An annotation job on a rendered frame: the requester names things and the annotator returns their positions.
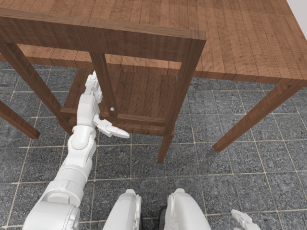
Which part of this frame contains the robot right shin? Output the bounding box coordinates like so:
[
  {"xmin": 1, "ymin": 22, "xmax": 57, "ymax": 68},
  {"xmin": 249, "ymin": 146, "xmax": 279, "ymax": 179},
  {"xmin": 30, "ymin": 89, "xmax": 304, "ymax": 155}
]
[{"xmin": 164, "ymin": 188, "xmax": 185, "ymax": 230}]

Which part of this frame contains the right robot hand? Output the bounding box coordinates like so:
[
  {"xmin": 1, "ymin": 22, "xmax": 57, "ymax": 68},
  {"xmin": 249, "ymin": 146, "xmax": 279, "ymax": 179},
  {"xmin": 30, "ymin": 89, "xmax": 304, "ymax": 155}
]
[{"xmin": 231, "ymin": 209, "xmax": 261, "ymax": 230}]

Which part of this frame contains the robot right thigh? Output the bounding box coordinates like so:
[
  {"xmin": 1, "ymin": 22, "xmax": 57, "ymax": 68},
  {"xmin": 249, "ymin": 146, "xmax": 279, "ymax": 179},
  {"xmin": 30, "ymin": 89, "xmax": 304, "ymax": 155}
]
[{"xmin": 168, "ymin": 192, "xmax": 212, "ymax": 230}]

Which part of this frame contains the chair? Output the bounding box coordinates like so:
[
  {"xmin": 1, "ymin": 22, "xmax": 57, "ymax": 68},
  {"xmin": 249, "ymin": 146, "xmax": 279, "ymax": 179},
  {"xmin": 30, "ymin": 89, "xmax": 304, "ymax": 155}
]
[{"xmin": 0, "ymin": 7, "xmax": 207, "ymax": 163}]

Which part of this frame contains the robot left forearm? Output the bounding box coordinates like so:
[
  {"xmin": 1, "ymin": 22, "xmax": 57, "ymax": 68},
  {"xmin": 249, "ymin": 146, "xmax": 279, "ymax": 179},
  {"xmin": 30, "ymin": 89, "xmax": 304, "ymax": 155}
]
[{"xmin": 22, "ymin": 125, "xmax": 96, "ymax": 230}]

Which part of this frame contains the table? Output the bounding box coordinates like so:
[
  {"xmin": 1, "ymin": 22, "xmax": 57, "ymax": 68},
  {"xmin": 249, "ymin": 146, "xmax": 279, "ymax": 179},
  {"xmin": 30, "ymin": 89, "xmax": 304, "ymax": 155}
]
[{"xmin": 0, "ymin": 0, "xmax": 307, "ymax": 152}]

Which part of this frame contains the left robot hand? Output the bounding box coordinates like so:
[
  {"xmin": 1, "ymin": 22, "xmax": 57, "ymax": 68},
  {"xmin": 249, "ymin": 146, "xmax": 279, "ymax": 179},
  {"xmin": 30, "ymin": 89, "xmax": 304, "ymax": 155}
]
[{"xmin": 77, "ymin": 71, "xmax": 130, "ymax": 138}]

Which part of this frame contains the left robot upper arm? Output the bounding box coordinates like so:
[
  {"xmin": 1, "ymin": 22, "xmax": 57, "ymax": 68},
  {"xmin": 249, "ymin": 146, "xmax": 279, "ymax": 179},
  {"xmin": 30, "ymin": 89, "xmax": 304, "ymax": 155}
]
[{"xmin": 25, "ymin": 201, "xmax": 80, "ymax": 230}]

